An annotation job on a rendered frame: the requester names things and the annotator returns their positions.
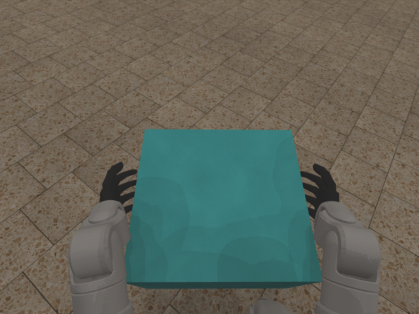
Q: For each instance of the right robot forearm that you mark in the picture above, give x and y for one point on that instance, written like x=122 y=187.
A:
x=351 y=262

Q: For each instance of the carton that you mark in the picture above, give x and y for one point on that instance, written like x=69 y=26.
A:
x=220 y=209

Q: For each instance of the left robot forearm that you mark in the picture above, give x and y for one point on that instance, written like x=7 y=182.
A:
x=97 y=268

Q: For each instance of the robot left hand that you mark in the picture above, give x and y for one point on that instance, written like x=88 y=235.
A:
x=112 y=191

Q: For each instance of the robot right hand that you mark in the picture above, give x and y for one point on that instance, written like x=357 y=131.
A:
x=326 y=191

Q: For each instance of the robot right thigh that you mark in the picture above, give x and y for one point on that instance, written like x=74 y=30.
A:
x=267 y=307

